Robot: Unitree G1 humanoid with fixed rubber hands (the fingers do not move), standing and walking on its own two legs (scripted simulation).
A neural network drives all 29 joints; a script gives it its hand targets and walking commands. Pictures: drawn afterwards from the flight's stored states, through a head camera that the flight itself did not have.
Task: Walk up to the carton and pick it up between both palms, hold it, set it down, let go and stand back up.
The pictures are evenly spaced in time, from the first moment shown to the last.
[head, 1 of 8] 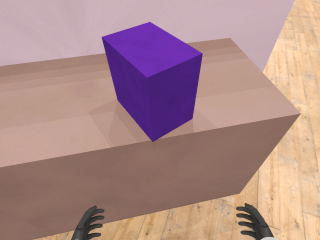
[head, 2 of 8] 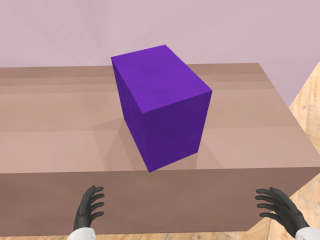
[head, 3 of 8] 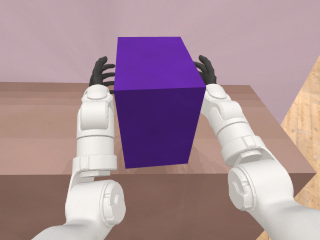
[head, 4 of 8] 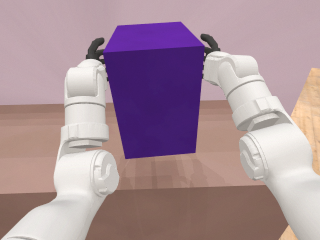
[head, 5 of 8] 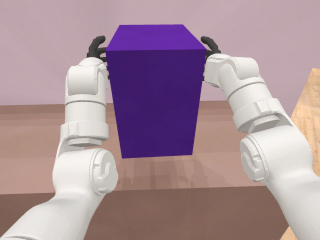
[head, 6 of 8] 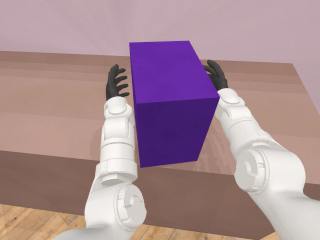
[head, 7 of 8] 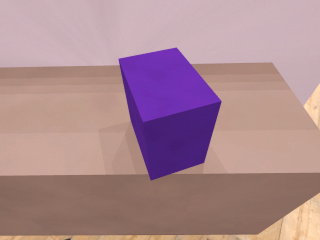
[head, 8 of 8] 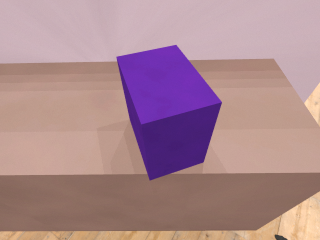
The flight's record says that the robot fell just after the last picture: no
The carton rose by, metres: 0.22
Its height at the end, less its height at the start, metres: +0.00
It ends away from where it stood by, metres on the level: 0.03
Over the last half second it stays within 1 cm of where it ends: yes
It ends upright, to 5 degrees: yes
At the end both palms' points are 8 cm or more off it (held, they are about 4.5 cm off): yes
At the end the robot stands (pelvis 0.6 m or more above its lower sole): yes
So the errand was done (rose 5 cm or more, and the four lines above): yes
